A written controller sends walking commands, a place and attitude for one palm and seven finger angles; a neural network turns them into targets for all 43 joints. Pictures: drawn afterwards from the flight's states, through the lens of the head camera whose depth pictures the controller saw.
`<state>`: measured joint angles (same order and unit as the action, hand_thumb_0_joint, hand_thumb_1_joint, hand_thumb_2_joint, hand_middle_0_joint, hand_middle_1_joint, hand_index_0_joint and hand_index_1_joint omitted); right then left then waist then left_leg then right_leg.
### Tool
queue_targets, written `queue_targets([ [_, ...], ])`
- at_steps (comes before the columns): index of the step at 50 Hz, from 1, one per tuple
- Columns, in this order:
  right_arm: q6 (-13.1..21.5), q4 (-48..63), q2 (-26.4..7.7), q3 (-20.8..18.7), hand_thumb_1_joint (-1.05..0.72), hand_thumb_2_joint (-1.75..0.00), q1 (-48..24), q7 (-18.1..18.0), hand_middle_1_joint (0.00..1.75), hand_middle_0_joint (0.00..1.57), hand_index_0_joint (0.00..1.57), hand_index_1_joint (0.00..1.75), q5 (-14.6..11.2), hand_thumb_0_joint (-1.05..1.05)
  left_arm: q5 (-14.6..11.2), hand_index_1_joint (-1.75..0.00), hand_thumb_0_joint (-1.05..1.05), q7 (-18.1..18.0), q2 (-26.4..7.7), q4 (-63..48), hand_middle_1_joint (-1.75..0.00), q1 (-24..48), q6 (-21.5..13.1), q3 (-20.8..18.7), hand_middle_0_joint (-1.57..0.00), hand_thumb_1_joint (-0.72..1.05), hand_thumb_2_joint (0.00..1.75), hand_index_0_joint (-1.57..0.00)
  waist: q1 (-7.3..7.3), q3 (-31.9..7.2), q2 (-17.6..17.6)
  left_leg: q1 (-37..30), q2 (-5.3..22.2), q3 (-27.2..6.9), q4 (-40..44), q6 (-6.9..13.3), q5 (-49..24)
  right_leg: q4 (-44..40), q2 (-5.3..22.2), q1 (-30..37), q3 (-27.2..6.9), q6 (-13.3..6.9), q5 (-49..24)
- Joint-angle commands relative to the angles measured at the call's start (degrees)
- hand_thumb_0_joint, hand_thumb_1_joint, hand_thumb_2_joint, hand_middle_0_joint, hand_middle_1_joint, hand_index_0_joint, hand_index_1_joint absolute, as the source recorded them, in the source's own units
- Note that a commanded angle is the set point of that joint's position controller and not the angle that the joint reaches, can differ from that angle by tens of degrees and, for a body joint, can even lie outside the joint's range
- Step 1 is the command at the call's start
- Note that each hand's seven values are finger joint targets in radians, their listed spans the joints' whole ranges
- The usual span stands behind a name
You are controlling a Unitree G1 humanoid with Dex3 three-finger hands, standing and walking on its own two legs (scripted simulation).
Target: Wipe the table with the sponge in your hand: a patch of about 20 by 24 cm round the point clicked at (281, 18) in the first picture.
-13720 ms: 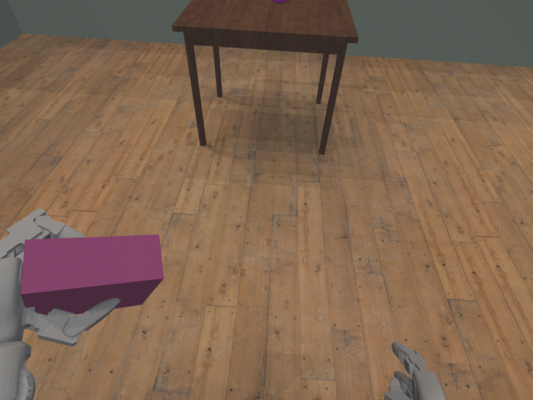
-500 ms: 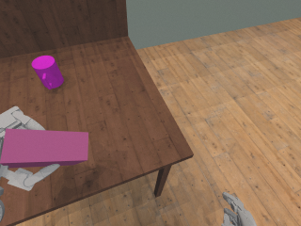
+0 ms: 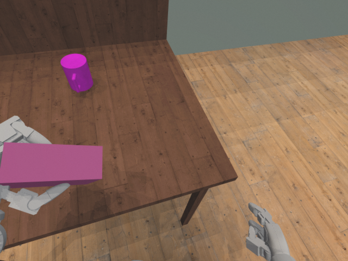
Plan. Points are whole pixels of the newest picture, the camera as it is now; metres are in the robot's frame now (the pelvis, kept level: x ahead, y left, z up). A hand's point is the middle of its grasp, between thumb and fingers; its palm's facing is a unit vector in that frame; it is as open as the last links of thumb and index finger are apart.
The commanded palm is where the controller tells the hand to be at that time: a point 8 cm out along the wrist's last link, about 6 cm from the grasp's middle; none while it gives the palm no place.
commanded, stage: come to a stop and stand still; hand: left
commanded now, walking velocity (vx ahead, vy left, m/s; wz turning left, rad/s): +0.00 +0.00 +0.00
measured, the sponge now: (68, 167) +0.23 +0.22 +0.13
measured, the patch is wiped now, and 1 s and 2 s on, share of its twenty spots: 0.00 0.00 0.00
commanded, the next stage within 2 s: look again from close up in 0.56 s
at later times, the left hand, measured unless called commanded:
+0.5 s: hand (26, 190) +0.18 +0.25 +0.15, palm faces +0.30 -0.87 -0.39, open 9.6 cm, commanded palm +0.12 +0.28 +0.18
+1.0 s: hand (26, 191) +0.18 +0.25 +0.15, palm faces +0.32 -0.88 -0.35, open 9.6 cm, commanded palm +0.13 +0.28 +0.18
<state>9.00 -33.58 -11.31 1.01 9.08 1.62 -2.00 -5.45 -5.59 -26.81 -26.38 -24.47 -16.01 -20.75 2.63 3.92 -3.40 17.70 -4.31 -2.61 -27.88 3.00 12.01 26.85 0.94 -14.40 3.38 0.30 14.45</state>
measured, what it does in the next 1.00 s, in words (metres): stands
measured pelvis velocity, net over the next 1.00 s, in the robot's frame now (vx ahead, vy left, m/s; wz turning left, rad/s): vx -0.03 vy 0.00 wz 0.01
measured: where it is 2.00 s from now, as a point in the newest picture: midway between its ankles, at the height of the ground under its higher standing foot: outside the picture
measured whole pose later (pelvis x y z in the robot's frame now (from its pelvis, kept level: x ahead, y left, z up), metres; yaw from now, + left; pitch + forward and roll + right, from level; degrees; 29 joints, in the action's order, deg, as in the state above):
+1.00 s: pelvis -0.03 +0.00 +0.00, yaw +1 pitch +0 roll -2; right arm 10.0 -34.5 -11.5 0.2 9.6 0.3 -2.7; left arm -6.9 -4.7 -24.8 -27.0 -26.6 -13.6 -19.6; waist 1.7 4.3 -2.4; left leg 17.3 -3.8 -3.7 -26.1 2.7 8.7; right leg 23.5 0.3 -13.0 4.5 0.1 10.6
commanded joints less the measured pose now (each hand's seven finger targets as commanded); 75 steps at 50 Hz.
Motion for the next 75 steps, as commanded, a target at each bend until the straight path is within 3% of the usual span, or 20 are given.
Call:
queue_targets([
  [1,3.2,7.8,-9.6,-3.5,-0.90,-0.90,-1.8,-0.9,0.30,0.20,0.20,0.30,-0.1,0.00,-1.3,-1.60,0.00,-1.0,-9.6,-13.9,-1.60,5.0,-3.9,-6.8,-1.20,0.10,1.30,-1.20,-0.51,-11.3,8.4,-3.3,9.0,-9.2,6.6,-3.6,-7.0,-2.0,4.6,3.8,-4.5,-1.4,-5.9],
  [20,4.8,7.2,-8.6,-3.6,-0.90,-0.90,-2.1,-1.2,0.30,0.20,0.20,0.30,-0.5,0.00,-1.9,-1.60,0.00,-0.1,-8.0,-12.6,-1.60,0.8,-3.8,-6.8,-1.20,0.10,1.30,-1.20,-0.97,-10.7,7.2,-2.2,8.3,-9.8,7.6,-2.5,2.8,-5.9,5.4,3.2,-4.9,-1.4,-0.5],
  [24,5.2,7.5,-9.5,-3.9,-0.90,-0.90,-3.0,-1.4,0.30,0.20,0.20,0.30,-0.9,0.00,-1.6,-1.60,0.00,-0.5,-10.9,-12.8,-1.60,1.6,-3.4,-8.5,-1.20,0.10,1.30,-1.20,-1.17,-10.0,8.2,-2.6,8.2,-10.5,7.7,-2.4,4.3,-6.4,5.4,1.9,-6.0,-1.6,0.9],
  [25,5.1,7.3,-8.8,-3.7,-0.90,-0.90,-2.1,-1.4,0.30,0.20,0.20,0.30,-0.6,0.00,-1.8,-1.60,0.00,-0.3,-7.8,-13.4,-1.60,1.4,-3.8,-6.3,-1.20,0.10,1.30,-1.20,-1.12,-10.2,8.6,-1.9,8.3,-10.3,7.9,-2.3,4.4,-6.1,5.2,2.8,-5.1,-1.5,0.3],
  [29,5.5,7.4,-9.5,-4.1,-0.90,-0.90,-3.1,-1.6,0.30,0.20,0.20,0.30,-1.0,0.00,-1.7,-1.60,0.00,-0.6,-11.0,-13.8,-1.60,1.1,-3.2,-8.7,-1.20,0.10,1.30,-1.20,-1.14,-11.1,8.2,-3.6,7.9,-10.1,7.0,-2.3,1.6,-6.2,5.6,2.7,-6.0,-1.6,-1.1],
  [38,5.1,7.4,-8.6,-4.2,-0.90,-0.90,-2.8,-2.0,0.30,0.20,0.20,0.30,-0.7,0.00,-2.7,-1.60,0.00,-0.2,-8.3,-13.4,-1.60,0.8,-2.4,-7.1,-1.20,0.10,1.30,-1.20,-1.14,-10.7,5.1,-4.6,7.5,-9.1,5.8,-2.5,-2.1,-7.4,6.2,3.0,-6.3,-1.7,-4.7],
  [53,4.3,8.0,-8.4,-4.0,-0.90,-0.90,-3.6,-2.2,0.30,0.20,0.20,0.30,-0.8,0.00,-2.5,-1.60,0.00,-0.6,-8.2,-14.9,-1.60,1.2,-1.7,-6.7,-1.20,0.10,1.30,-1.20,-1.03,-10.6,7.9,-4.1,8.1,-9.9,7.2,-2.6,-3.1,-6.8,5.8,4.6,-5.5,-1.4,-5.6],
  [54,1.8,14.9,-13.2,7.5,-0.90,-0.90,7.5,-7.4,0.30,0.20,0.20,0.30,-4.8,0.00,3.7,-1.60,0.00,-1.0,-52.0,-36.0,-1.60,54.7,-9.5,-20.9,-1.20,0.10,1.30,-1.20,-4.99,-16.2,25.1,1.5,9.5,-6.8,8.5,1.3,13.3,1.0,-2.1,16.4,-4.7,2.7,0.6],
  [55,2.7,3.4,-7.8,-2.6,-0.90,-0.90,-1.6,-6.5,0.30,0.20,0.20,0.30,4.2,0.00,7.8,-1.60,0.00,1.1,-23.2,-6.9,-1.60,36.1,2.3,-20.4,-1.20,0.10,1.30,-1.20,1.61,-21.7,22.5,-14.6,6.9,-2.2,4.6,-4.9,2.3,6.4,-3.0,0.6,-0.4,-2.2,-0.8],
  [56,3.0,5.6,-10.6,-2.1,-0.90,-0.90,-0.1,-3.1,0.30,0.20,0.20,0.30,3.3,0.00,2.5,-1.60,0.00,2.2,-12.1,1.1,-1.60,24.9,6.3,-5.7,-1.20,0.10,1.30,-1.20,-1.12,-17.3,16.9,-14.0,5.6,-4.2,4.5,-7.1,-8.2,4.5,-3.3,-5.0,1.6,-2.9,0.7],
  [57,2.8,4.2,-12.7,-3.6,-0.90,-0.90,-1.4,-2.9,0.30,0.20,0.20,0.30,2.3,0.00,-0.7,-1.60,0.00,4.9,-8.9,-0.1,-1.60,23.1,8.8,-9.1,-1.20,0.10,1.30,-1.20,0.82,-18.0,12.3,-14.2,5.6,-2.7,3.9,-6.5,-6.1,3.1,-3.4,-4.3,1.3,-2.5,-2.0],
  [58,2.7,5.1,-13.0,-3.5,-0.90,-0.90,-3.4,-3.5,0.30,0.20,0.20,0.30,1.3,0.00,-4.4,-1.60,0.00,7.6,-10.2,-0.4,-1.60,15.4,12.3,-9.8,-1.20,0.10,1.30,-1.20,3.13,-17.3,13.4,-13.4,4.8,-1.2,3.5,-5.4,-6.8,1.3,-2.5,-0.7,1.4,-2.8,-5.5],
  [59,2.0,6.0,-12.3,-1.9,-0.90,-0.90,-5.3,-2.7,0.30,0.20,0.20,0.30,-0.6,0.00,-5.1,-1.60,0.00,9.9,-5.7,4.4,-1.60,5.9,17.0,-5.6,-1.20,0.10,1.30,-1.20,2.95,-11.6,9.0,-9.9,5.2,-0.7,4.2,-5.2,-3.5,1.4,-3.4,-1.2,2.1,-2.8,-4.5],
  [61,1.2,7.9,-11.8,-1.4,-0.90,-0.90,-7.4,-1.7,0.30,0.20,0.20,0.30,-0.7,0.00,-0.6,-1.60,0.00,12.1,-8.2,-5.4,-1.60,4.4,19.4,-3.2,-1.20,0.10,1.30,-1.20,2.63,-7.9,5.0,-6.1,5.4,-1.1,5.8,-3.7,-2.0,1.4,-3.2,-1.3,2.6,-2.2,-5.0],
  [63,-0.2,9.4,-10.8,-1.1,-0.90,-0.90,-8.5,-1.7,0.30,0.20,0.20,0.30,0.0,0.00,3.8,-1.60,0.00,11.2,-9.5,-9.4,-1.60,1.7,18.4,-3.3,-1.20,0.10,1.30,-1.20,2.06,-5.7,4.3,-4.1,5.4,-1.3,6.0,-2.6,2.5,1.9,-3.4,-2.2,2.0,-1.9,-1.9],
  [65,-0.3,10.8,-10.3,-1.2,-0.90,-0.90,-9.5,-1.9,0.30,0.20,0.20,0.30,1.0,0.00,4.4,-1.60,0.00,9.0,-13.2,-17.7,-1.60,4.9,14.2,-7.7,-1.20,0.10,1.30,-1.20,2.06,-9.2,8.1,-4.3,4.7,-1.0,4.9,-2.5,5.1,2.9,-3.6,-2.4,1.3,-2.0,-0.1],
  [67,-0.4,9.9,-10.2,-1.9,-0.90,-0.90,-7.9,-2.8,0.30,0.20,0.20,0.30,2.0,0.00,4.4,-1.60,0.00,5.8,-15.3,-16.9,-1.60,3.3,8.9,-12.3,-1.20,0.10,1.30,-1.20,1.67,-11.1,5.4,-4.2,4.7,-1.2,2.3,-2.5,4.8,3.9,-4.0,-3.9,1.5,-1.4,1.4],
  [69,-0.8,9.8,-10.5,-2.1,-0.90,-0.90,-6.3,-3.4,0.30,0.20,0.20,0.30,2.1,0.00,5.5,-1.60,0.00,1.7,-22.4,-18.9,-1.60,4.0,6.1,-18.7,-1.20,0.10,1.30,-1.20,2.32,-12.1,10.2,-2.9,4.6,-0.3,1.1,-2.3,8.8,3.9,-4.1,-5.4,0.0,-1.3,4.8],
  [70,-0.7,9.7,-8.3,-1.8,-0.90,-0.90,-6.0,-3.4,0.30,0.20,0.20,0.30,2.4,0.00,6.3,-1.60,0.00,0.4,-17.3,-18.5,-1.60,6.3,4.8,-14.4,-1.20,0.10,1.30,-1.20,1.49,-11.2,11.4,-2.2,4.0,-0.7,0.4,-2.4,8.9,3.8,-3.3,-6.1,0.4,-1.6,5.2],
  [75,-1.6,7.8,-9.5,-2.6,-0.90,-0.90,-4.4,-4.9,0.30,0.20,0.20,0.30,1.4,0.00,7.9,-1.60,0.00,0.5,-15.2,-7.2,-1.60,6.2,9.2,-10.3,-1.20,0.10,1.30,-1.20,-0.40,-8.9,10.4,0.6,3.4,0.8,-3.4,-1.2,9.2,1.8,-1.1,-8.3,-1.7,-1.1,6.7],
])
